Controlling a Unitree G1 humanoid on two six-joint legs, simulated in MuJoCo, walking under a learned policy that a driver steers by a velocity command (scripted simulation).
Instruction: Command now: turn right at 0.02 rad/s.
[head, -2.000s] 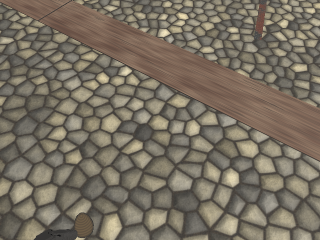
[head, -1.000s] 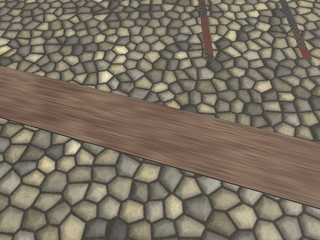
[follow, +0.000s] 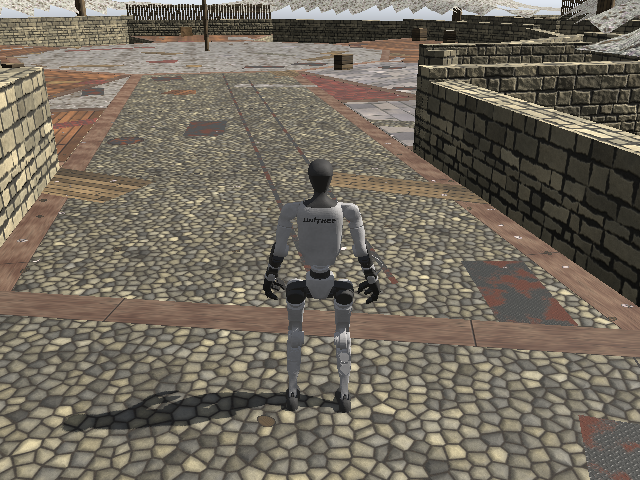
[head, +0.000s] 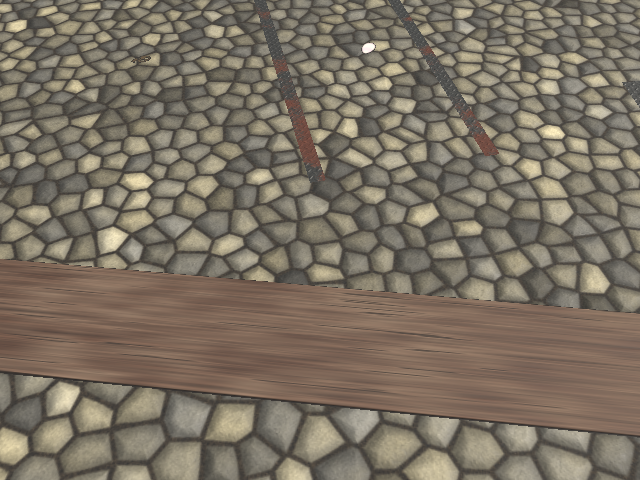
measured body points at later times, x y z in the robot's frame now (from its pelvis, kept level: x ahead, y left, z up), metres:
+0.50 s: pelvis +0.04 +0.03 +0.00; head +0.04 +0.04 +0.45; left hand +0.09 +0.29 -0.15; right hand +0.06 -0.24 -0.14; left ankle +0.01 +0.12 -0.73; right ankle -0.01 -0.12 -0.71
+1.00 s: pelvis +0.29 -0.03 -0.01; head +0.32 -0.03 +0.44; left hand +0.46 +0.23 -0.12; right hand +0.28 -0.29 -0.15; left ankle +0.13 +0.11 -0.63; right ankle +0.37 -0.11 -0.73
